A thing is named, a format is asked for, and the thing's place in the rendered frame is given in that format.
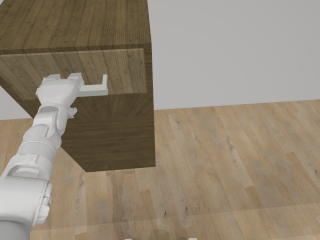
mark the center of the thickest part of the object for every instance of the left robot upper arm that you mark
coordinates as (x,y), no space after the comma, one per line
(24,203)

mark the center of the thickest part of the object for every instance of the handle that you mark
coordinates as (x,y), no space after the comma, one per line
(90,90)

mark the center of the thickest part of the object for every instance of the robot left forearm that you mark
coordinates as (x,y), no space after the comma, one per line
(35,156)

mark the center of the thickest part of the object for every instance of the cabinet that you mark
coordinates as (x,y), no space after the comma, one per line
(108,132)

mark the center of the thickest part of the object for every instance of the drawer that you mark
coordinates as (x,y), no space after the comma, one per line
(124,69)

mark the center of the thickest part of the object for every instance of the robot left hand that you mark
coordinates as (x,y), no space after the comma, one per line
(61,91)

